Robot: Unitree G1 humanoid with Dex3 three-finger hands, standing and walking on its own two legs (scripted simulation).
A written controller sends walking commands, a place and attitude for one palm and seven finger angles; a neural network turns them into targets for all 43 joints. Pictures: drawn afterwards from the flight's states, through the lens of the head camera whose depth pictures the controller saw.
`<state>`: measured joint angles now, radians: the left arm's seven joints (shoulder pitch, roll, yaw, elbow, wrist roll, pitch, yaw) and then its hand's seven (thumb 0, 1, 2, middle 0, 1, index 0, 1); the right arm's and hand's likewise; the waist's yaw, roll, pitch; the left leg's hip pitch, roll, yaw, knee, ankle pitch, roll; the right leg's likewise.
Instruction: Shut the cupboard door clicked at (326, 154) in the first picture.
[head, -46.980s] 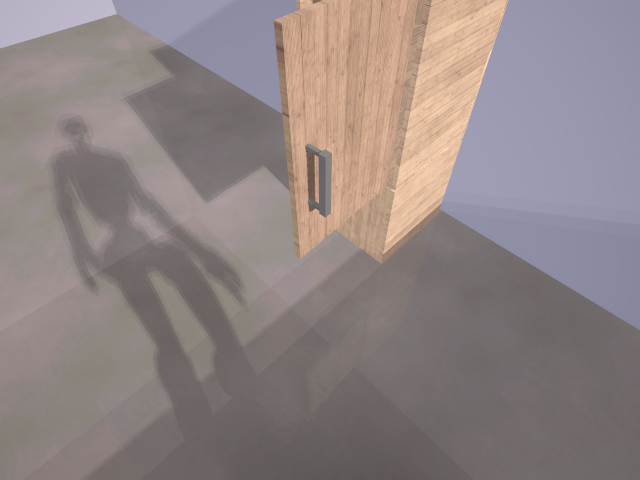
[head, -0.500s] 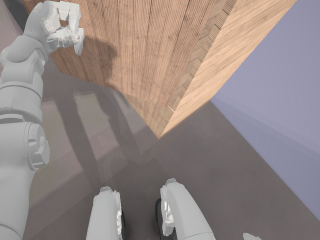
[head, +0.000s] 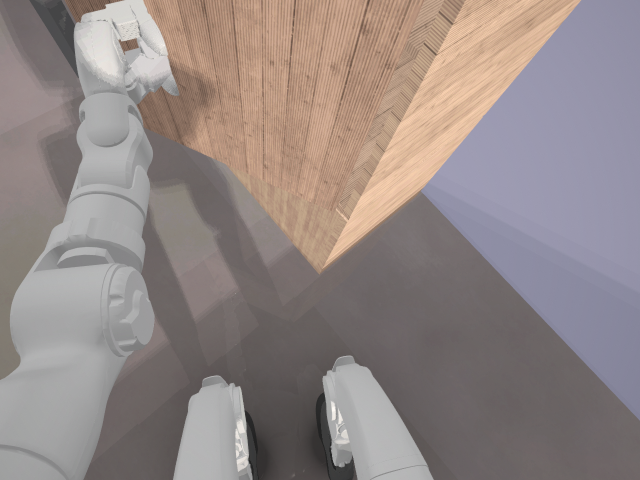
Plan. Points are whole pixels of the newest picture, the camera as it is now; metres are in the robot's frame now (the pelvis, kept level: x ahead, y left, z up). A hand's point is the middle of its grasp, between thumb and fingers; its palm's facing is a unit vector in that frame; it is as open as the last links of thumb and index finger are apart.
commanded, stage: pull the fist back off the door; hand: left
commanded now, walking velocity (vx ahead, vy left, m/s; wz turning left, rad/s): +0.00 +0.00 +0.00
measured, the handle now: (66, 3) +0.65 +0.21 +0.07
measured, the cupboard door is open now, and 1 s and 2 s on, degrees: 26 26 26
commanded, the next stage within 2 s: draw the hand back to the body in 0.64 s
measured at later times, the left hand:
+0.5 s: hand (174, 131) +0.49 +0.10 +0.06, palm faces +0.05 -1.00 -0.01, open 3.1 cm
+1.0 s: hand (120, 153) +0.43 +0.13 +0.12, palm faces +0.07 -1.00 -0.06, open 3.1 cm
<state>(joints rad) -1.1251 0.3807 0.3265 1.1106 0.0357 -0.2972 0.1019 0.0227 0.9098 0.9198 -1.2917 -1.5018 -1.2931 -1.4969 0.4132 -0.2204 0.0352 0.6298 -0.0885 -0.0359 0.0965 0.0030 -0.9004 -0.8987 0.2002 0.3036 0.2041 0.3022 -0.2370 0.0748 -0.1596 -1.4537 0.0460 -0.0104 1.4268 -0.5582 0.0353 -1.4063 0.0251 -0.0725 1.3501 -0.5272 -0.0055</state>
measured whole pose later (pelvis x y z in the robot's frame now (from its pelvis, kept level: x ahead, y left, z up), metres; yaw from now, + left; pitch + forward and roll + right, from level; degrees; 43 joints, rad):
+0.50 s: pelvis +0.02 -0.02 +0.04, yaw +3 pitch +26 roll -1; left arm -0.73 0.20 0.22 1.00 -0.05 -0.53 0.02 0.02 0.90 0.90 -1.29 -1.50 -1.30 -1.50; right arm 0.34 -0.27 -0.04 0.61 -0.04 0.06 0.08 0.00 -0.90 -0.90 0.20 0.30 0.20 0.30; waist -0.14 0.03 -0.16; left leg -1.19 0.03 0.00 1.27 -0.54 0.01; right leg -1.17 0.02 -0.06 1.25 -0.54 -0.03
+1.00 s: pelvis +0.02 -0.02 +0.07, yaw +2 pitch +20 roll +0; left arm -0.45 0.20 0.18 0.69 -0.11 -0.45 -0.02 0.02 0.90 0.90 -1.29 -1.50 -1.30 -1.50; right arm 0.33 -0.23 -0.01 0.59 0.01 0.08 0.03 0.01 -0.90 -0.90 0.20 0.30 0.20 0.30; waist -0.08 0.05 -0.15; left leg -0.97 0.03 0.04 1.13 -0.50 0.02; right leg -0.97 0.02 -0.02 1.12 -0.50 -0.02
